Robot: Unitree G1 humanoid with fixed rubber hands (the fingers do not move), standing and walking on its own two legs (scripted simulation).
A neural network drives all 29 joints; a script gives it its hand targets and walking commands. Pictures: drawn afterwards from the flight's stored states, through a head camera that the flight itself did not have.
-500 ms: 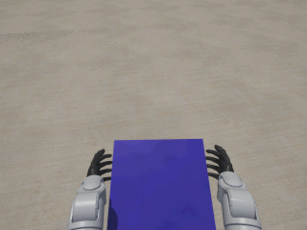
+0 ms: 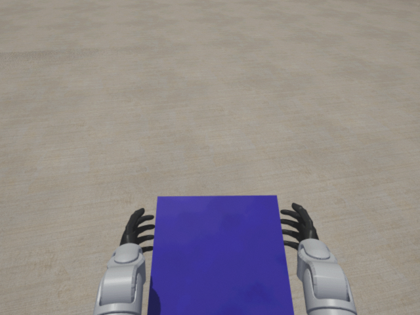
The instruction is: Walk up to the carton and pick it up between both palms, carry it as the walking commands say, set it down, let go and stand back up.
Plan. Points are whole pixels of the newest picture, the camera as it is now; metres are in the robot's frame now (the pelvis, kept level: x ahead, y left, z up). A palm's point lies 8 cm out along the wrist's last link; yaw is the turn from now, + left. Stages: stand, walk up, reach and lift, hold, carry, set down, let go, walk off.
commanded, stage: carry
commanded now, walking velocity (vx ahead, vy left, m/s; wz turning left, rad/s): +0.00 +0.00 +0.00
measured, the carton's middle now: (217, 259) +0.30 -0.01 -0.09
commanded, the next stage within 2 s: hold in 0.18 s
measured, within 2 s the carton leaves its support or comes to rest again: neither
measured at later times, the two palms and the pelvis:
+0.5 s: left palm (125, 242) +0.27 +0.17 +0.03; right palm (301, 237) +0.28 -0.16 +0.04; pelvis -0.01 +0.01 +0.00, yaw +0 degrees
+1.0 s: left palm (133, 239) +0.29 +0.16 +0.01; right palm (302, 240) +0.28 -0.17 +0.02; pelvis -0.01 +0.01 -0.01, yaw +0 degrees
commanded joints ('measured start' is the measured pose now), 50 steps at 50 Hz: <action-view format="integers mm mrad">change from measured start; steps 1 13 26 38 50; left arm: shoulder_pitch -567 -746 -872 -979 -1022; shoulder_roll -632 -799 -797 -839 -819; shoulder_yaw -542 -556 -466 -365 -195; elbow -33 -43 70 249 463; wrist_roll -239 -303 -325 -222 -138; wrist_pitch -77 -60 -95 -119 -233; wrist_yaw -297 -328 -409 -466 -457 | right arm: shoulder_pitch -455 -653 -673 -767 -845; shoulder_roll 651 952 1039 1056 1001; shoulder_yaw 536 623 577 427 270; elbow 79 -62 77 251 444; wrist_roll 223 278 232 165 116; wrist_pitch -39 -10 31 5 -114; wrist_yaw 269 286 268 317 334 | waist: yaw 15 78 32 29 26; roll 11 143 27 -25 0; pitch -317 -318 -336 -263 -149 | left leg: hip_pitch -14 -159 -165 -163 -236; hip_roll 99 -23 -39 -26 -18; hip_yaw -169 -349 -326 -298 -317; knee -53 -123 -109 -110 -50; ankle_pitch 0 41 29 -74 -122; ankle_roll -4 35 44 60 66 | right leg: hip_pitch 193 525 521 468 338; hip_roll -192 40 23 -16 -27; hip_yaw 196 228 238 310 321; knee -171 33 -29 -96 -24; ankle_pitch -38 121 56 -217 -216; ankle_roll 46 57 68 63 63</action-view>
